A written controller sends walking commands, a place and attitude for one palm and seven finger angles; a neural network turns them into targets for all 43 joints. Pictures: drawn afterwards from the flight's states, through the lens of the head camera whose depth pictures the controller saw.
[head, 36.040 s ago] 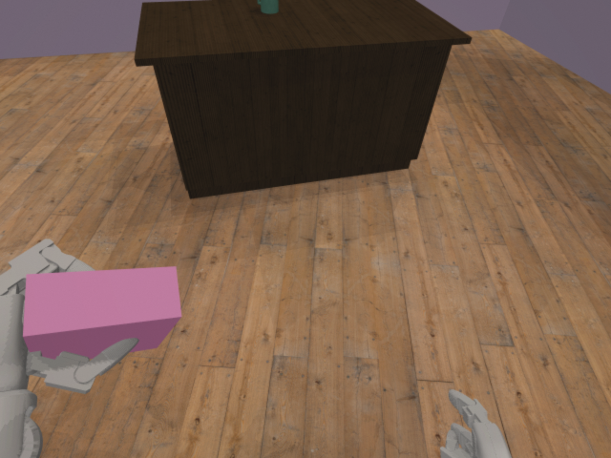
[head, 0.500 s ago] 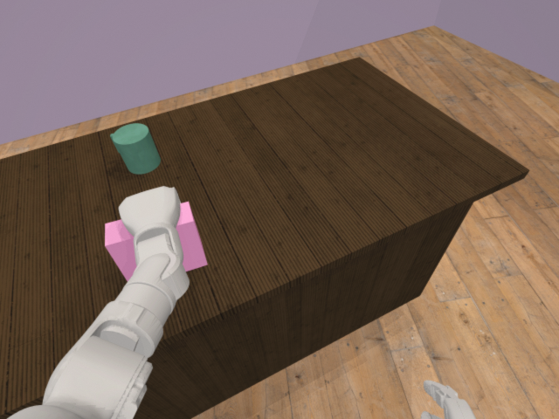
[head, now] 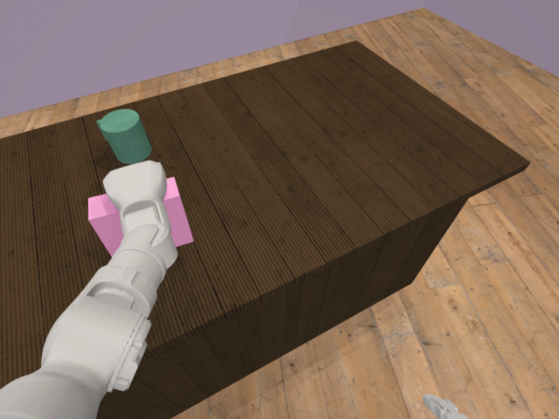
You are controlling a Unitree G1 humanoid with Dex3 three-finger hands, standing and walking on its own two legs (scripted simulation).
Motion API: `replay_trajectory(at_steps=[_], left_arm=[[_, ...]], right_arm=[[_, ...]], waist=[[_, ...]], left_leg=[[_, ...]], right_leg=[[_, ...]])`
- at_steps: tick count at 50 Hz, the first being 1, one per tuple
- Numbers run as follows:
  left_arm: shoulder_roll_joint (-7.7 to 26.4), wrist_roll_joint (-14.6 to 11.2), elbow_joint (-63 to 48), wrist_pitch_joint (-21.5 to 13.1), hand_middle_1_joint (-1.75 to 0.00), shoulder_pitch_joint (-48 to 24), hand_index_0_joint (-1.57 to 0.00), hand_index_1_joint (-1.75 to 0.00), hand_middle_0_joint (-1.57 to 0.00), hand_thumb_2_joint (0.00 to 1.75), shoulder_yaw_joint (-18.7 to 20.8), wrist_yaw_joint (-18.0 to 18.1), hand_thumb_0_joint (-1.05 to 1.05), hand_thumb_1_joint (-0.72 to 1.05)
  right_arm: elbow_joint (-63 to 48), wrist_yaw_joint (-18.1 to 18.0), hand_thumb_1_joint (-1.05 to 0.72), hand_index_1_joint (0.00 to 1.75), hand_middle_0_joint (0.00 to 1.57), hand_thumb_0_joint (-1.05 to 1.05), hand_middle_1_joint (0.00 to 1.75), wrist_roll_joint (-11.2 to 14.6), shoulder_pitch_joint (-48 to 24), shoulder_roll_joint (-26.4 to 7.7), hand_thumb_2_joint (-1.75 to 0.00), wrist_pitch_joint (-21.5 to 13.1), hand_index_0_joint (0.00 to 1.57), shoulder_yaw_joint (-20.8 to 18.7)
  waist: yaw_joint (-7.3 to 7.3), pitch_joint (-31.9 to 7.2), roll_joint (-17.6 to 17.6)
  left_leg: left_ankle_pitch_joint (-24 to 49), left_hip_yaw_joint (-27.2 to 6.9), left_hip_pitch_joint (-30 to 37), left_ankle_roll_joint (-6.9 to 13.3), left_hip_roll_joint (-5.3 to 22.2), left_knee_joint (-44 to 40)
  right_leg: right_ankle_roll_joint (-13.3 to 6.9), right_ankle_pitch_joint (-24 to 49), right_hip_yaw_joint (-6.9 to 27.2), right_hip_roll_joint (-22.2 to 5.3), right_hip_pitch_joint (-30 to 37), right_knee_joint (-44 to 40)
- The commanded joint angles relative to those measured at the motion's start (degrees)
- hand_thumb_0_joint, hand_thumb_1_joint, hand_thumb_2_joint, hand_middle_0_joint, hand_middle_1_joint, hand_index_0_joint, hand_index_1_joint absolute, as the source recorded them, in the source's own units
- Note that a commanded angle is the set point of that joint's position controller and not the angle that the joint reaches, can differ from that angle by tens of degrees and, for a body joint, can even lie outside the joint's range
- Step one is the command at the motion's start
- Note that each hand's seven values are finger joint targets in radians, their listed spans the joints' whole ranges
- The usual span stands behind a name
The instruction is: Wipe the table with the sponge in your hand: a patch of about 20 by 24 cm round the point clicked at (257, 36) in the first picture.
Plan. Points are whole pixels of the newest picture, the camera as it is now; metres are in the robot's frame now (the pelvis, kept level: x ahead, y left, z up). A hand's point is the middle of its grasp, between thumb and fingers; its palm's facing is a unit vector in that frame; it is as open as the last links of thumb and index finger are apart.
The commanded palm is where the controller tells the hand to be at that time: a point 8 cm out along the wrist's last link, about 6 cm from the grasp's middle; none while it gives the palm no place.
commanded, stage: wipe forward along the third lane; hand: left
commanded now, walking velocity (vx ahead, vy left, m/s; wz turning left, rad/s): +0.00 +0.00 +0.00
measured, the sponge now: (148, 228) +0.42 +0.23 +0.00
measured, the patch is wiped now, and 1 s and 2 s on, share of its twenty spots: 1.00 1.00 1.00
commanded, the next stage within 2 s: wipe back along the third lane in 0.28 s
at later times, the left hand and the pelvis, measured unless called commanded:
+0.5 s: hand (142, 188) +0.48 +0.24 +0.04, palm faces -0.09 +0.00 -1.00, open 9.1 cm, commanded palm +0.45 +0.23 +0.07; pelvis +0.01 +0.02 +0.00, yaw -1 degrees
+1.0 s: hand (144, 205) +0.44 +0.23 +0.04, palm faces -0.04 -0.03 -1.00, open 9.2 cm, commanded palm +0.40 +0.20 +0.07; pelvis +0.04 +0.03 +0.01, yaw +0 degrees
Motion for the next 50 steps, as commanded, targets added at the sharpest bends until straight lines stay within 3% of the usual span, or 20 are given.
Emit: replay_trajectory(at_steps=[1,2,3,6,9,10,13,16,19,21,24,27,32,34,36,38,42,43,47,50], left_arm=[[13.66,2.31,-0.93,1.12,-1.6,-20.46,-1.2,-1.6,-1.2,1.3,2.27,1.67,0.0,0.1],[13.0,2.43,-1.21,0.97,-1.6,-21.74,-1.2,-1.6,-1.2,1.3,1.35,1.54,0.0,0.1],[14.7,2.52,-0.39,0.79,-1.6,-22.16,-1.2,-1.6,-1.2,1.3,3.41,1.75,0.0,0.1],[11.03,2.89,0.48,0.6,-1.6,-22.63,-1.2,-1.6,-1.2,1.3,0.3,1.59,0.0,0.1],[12.87,2.83,1.62,0.24,-1.6,-25.43,-1.2,-1.6,-1.2,1.3,1.65,1.7,0.0,0.1],[11.79,2.71,2.12,0.29,-1.6,-26.23,-1.2,-1.6,-1.2,1.3,0.76,1.69,0.0,0.1],[14.02,2.28,3.4,-0.09,-1.6,-26.08,-1.2,-1.6,-1.2,1.3,3.43,1.93,0.0,0.1],[12.03,2.49,4.44,-0.18,-1.6,-27.05,-1.2,-1.6,-1.2,1.3,1.41,2.01,0.0,0.1],[13.6,2.92,5.61,-0.16,-1.6,-26.47,-1.2,-1.6,-1.2,1.3,2.62,2.03,0.0,0.1],[9.55,2.33,4.96,-0.28,-1.6,-23.15,-1.2,-1.6,-1.2,1.3,0.68,1.72,0.0,0.1],[8.64,1.68,3.54,-0.91,-1.6,-18.91,-1.2,-1.6,-1.2,1.3,1.47,1.48,0.0,0.1],[4.88,0.12,2.29,-0.47,-1.6,-18.55,-1.2,-1.6,-1.2,1.3,-1.31,1.46,0.0,0.1],[3.31,-1.03,0.29,1.14,-1.6,-13.86,-1.2,-1.6,-1.2,1.3,-1.29,1.71,0.0,0.1],[0.16,-1.64,-1.21,1.59,-1.6,-12.66,-1.2,-1.6,-1.2,1.3,-3.12,1.64,0.0,0.1],[0.18,-1.68,-2.13,2.42,-1.6,-12.07,-1.2,-1.6,-1.2,1.3,-3.26,1.51,0.0,0.1],[1.44,-2.45,-3.96,2.9,-1.6,-11.04,-1.2,-1.6,-1.2,1.3,-1.52,1.39,0.0,0.1],[-2.94,-2.14,-6.96,4.63,-1.6,-8.23,-1.2,-1.6,-1.2,1.3,-5.41,0.86,0.0,0.1],[-3.08,-2.82,-8.38,4.79,-1.6,-7.2,-1.2,-1.6,-1.2,1.3,-4.45,0.75,0.0,0.1],[-4.24,-2.23,-11.44,6.76,-1.6,-6.57,-1.2,-1.6,-1.2,1.3,-6.74,0.21,0.0,0.1],[-7.29,-2.73,-14.43,7.71,-1.6,-3.34,-1.2,-1.6,-1.2,1.3,-8.67,-0.3,0.0,0.1]], right_arm=[[-5.59,-0.77,-0.9,0.3,0.2,0.0,0.3,-0.23,-1.1,-7.82,-0.9,-2.16,0.2,-2.57],[-5.65,-0.71,-0.9,0.3,0.2,0.0,0.3,-0.18,-0.82,-7.86,-0.9,-2.27,0.2,-2.49],[-5.14,-0.67,-0.9,0.3,0.2,0.0,0.3,-0.29,-0.6,-8.04,-0.9,-2.43,0.2,-2.76],[-5.14,-0.21,-0.9,0.3,0.2,0.0,0.3,-0.39,0.67,-7.68,-0.9,-2.61,0.2,-2.89],[-4.3,-0.11,-0.9,0.3,0.2,0.0,0.3,-0.57,2.14,-8.15,-0.9,-3.01,0.2,-3.16],[-4.33,-0.14,-0.9,0.3,0.2,0.0,0.3,-0.52,2.32,-8.12,-0.9,-3.04,0.2,-3.19],[-3.69,0.1,-0.9,0.3,0.2,0.0,0.3,-0.71,3.07,-8.49,-0.9,-3.37,0.2,-3.44],[-3.45,0.56,-0.9,0.3,0.2,0.0,0.3,-0.91,4.61,-8.44,-0.9,-3.53,0.2,-3.54],[-3.13,0.84,-0.9,0.3,0.2,0.0,0.3,-1.07,5.48,-8.79,-0.9,-3.54,0.2,-3.77],[-3.84,1.35,-0.9,0.3,0.2,0.0,0.3,-1.08,5.42,-8.19,-0.9,-3.53,0.2,-3.97],[-4.13,1.76,-0.9,0.3,0.2,0.0,0.3,-1.17,5.16,-8.06,-0.9,-3.26,0.2,-4.32],[-4.76,1.95,-0.9,0.3,0.2,0.0,0.3,-0.73,3.59,-7.67,-0.9,-2.94,0.2,-4.1],[-5.16,2.32,-0.9,0.3,0.2,0.0,0.3,-0.4,1.43,-7.37,-0.9,-2.3,0.2,-4.09],[-5.44,2.53,-0.9,0.3,0.2,0.0,0.3,-0.38,0.29,-7.08,-0.9,-2.0,0.2,-4.04],[-5.7,2.52,-0.9,0.3,0.2,0.0,0.3,-0.3,-0.86,-7.16,-0.9,-1.47,0.2,-3.89],[-6.3,2.29,-0.9,0.3,0.2,0.0,0.3,-0.14,-2.65,-7.27,-0.9,-1.07,0.2,-3.66],[-7.43,2.32,-0.9,0.3,0.2,0.0,0.3,-0.05,-4.77,-6.86,-0.9,0.12,0.2,-3.41],[-7.82,2.33,-0.9,0.3,0.2,0.0,0.3,0.12,-5.87,-6.69,-0.9,0.24,0.2,-3.5],[-8.58,2.24,-0.9,0.3,0.2,0.0,0.3,0.15,-7.94,-6.55,-0.9,1.65,0.2,-3.13],[-9.54,2.53,-0.9,0.3,0.2,0.0,0.3,0.06,-9.59,-6.16,-0.9,2.34,0.2,-3.24]], waist=[[-1.42,-13.89,-5.92],[-1.69,-14.11,-4.8],[-1.53,-14.57,-4.69],[-1.84,-15.86,-2.03],[-2.74,-17.01,-2.69],[-3.3,-16.65,-3.47],[-2.7,-18.08,-3.33],[-3.56,-18.15,-3.27],[-3.35,-18.61,-3.3],[-2.46,-19.55,-2.6],[-1.18,-21.23,-2.67],[-1.62,-17.28,-3.83],[0.28,-17.02,-3.39],[0.52,-16.73,-2.41],[0.39,-15.38,-4.34],[1.38,-15.61,-4.83],[1.46,-14.73,-5.86],[2.22,-15.17,-5.49],[2.12,-14.12,-5.17],[2.89,-15.08,-4.54]], left_leg=[[3.31,0.31,0.07,1.6,-0.36,-3.82],[3.1,0.27,-0.01,1.52,-0.42,-3.92],[3.96,0.01,0.28,1.55,-0.14,-3.72],[5.53,0.1,1.55,1.33,0.0,-3.13],[6.26,-0.3,1.83,1.56,0.37,-2.57],[6.17,-0.35,1.53,1.57,0.34,-2.46],[7.92,-0.67,1.09,1.49,0.51,-2.12],[8.77,-0.43,0.88,1.54,0.59,-1.38],[9.82,-0.64,0.62,1.57,0.67,-0.98],[10.82,-0.28,1.41,1.48,0.66,-0.94],[13.51,-0.46,2.96,1.41,0.93,-0.7],[10.46,-0.07,2.38,1.39,0.84,-1.98],[12.37,-0.2,4.59,1.21,0.91,-3.14],[13.87,-0.37,6.33,1.22,0.98,-3.29],[13.54,-0.3,6.58,1.2,1.03,-3.66],[14.15,-0.45,6.52,1.15,0.79,-4.3],[16.02,-0.34,8.58,0.91,0.65,-4.47],[17.11,-0.45,9.15,0.96,0.66,-4.59],[17.58,-0.52,10.71,0.57,0.37,-4.86],[20.38,-0.61,12.72,0.44,0.34,-4.4]], right_leg=[[1.45,4.97,2.33,-2.48,12.56,-4.24],[1.42,4.47,2.18,-2.42,12.0,-4.15],[1.24,5.2,2.2,-2.31,11.79,-3.84],[0.98,6.25,1.27,-1.93,10.24,-2.93],[1.03,6.52,1.18,-1.67,9.62,-2.53],[1.1,6.56,1.07,-1.62,9.21,-2.57],[0.9,8.56,1.02,-1.55,9.67,-1.93],[1.01,10.34,0.57,-1.43,9.06,-1.3],[0.87,11.03,0.63,-1.25,9.1,-0.89],[0.75,12.36,0.33,-1.17,9.8,-0.98],[0.48,14.45,0.24,-0.98,11.1,-0.6],[0.84,11.62,0.0,-1.06,10.5,-2.11],[0.35,12.55,-0.37,-1.1,12.35,-2.55],[0.09,12.92,-0.76,-0.92,12.15,-2.51],[0.13,13.35,-0.77,-1.0,12.63,-3.05],[-0.05,14.42,-0.47,-1.25,14.44,-3.25],[-0.2,16.72,-0.93,-1.26,15.1,-3.31],[-0.38,17.31,-0.93,-1.24,15.56,-3.35],[-0.63,18.1,-1.06,-1.34,16.09,-3.57],[-0.96,20.39,-1.46,-1.27,16.89,-3.26]])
